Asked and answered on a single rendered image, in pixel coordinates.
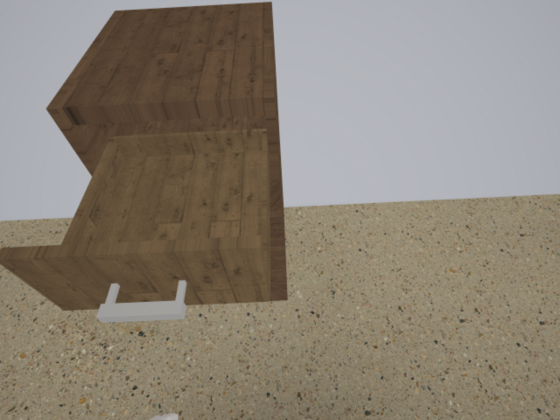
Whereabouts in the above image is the handle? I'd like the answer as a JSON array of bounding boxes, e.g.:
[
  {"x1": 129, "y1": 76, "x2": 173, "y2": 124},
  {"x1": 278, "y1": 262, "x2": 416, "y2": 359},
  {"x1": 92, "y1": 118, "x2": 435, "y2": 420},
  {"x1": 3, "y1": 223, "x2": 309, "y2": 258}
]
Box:
[{"x1": 96, "y1": 280, "x2": 187, "y2": 323}]

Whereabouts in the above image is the drawer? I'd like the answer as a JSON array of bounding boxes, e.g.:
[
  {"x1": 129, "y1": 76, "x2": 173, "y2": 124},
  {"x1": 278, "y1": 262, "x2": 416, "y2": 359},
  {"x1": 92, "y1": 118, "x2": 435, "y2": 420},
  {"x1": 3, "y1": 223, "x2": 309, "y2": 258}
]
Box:
[{"x1": 0, "y1": 129, "x2": 270, "y2": 311}]

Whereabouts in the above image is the cabinet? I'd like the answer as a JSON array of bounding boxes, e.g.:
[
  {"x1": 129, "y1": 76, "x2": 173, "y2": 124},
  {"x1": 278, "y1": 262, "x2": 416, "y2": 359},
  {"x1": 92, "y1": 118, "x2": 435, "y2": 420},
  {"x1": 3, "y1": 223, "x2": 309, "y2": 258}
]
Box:
[{"x1": 46, "y1": 2, "x2": 288, "y2": 301}]

